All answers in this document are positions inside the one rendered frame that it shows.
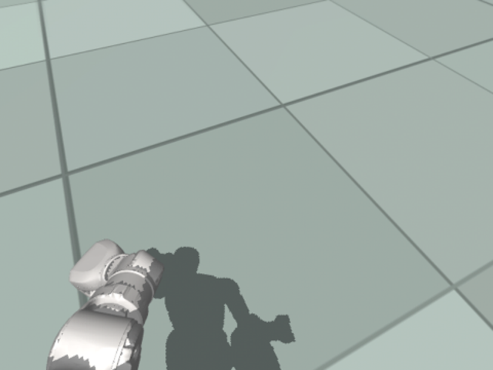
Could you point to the left robot hand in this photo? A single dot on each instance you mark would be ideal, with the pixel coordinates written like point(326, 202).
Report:
point(85, 275)

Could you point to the left robot arm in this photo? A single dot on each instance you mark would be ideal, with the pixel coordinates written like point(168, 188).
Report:
point(106, 333)

